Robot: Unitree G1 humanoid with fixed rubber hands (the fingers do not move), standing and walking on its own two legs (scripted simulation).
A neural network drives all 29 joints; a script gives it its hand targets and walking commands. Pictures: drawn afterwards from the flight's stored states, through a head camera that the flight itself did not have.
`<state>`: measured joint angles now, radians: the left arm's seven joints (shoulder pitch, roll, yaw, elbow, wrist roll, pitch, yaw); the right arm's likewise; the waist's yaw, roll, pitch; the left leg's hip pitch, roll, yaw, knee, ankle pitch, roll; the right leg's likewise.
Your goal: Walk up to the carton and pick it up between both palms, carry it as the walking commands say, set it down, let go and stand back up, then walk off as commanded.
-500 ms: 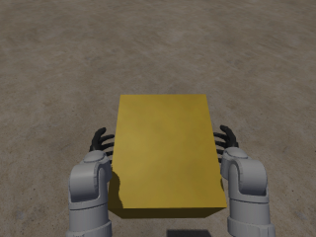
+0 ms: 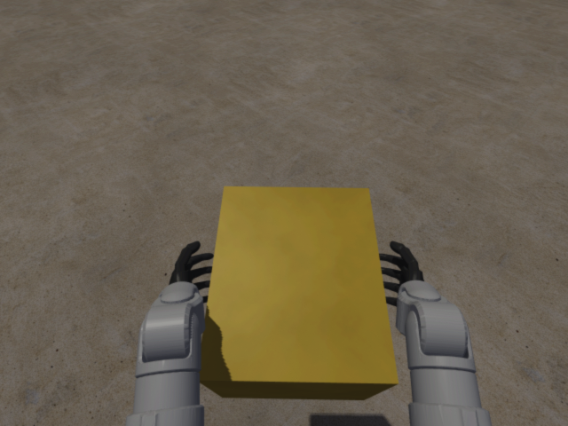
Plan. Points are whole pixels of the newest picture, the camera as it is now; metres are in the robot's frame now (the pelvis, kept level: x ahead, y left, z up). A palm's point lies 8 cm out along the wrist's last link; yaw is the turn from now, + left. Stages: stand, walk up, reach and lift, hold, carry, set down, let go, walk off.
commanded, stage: carry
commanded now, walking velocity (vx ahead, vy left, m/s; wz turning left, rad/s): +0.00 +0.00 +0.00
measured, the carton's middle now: (294, 294) +0.32 +0.00 -0.03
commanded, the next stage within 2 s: none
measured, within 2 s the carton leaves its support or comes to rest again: neither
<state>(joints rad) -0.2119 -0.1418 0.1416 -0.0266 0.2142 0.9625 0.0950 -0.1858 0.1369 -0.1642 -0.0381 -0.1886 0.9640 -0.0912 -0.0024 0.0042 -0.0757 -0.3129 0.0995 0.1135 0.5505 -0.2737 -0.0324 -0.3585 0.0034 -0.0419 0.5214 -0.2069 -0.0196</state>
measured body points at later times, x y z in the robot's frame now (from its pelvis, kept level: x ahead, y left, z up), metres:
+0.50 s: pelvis -0.01 +0.03 +0.00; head -0.03 +0.04 +0.45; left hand +0.27 +0.20 +0.03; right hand +0.27 -0.13 +0.03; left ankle +0.00 +0.14 -0.73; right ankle +0.04 -0.11 -0.73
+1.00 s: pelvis -0.01 +0.03 +0.00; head -0.03 +0.04 +0.45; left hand +0.26 +0.20 +0.04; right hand +0.27 -0.12 +0.04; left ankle +0.00 +0.14 -0.73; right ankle +0.04 -0.11 -0.73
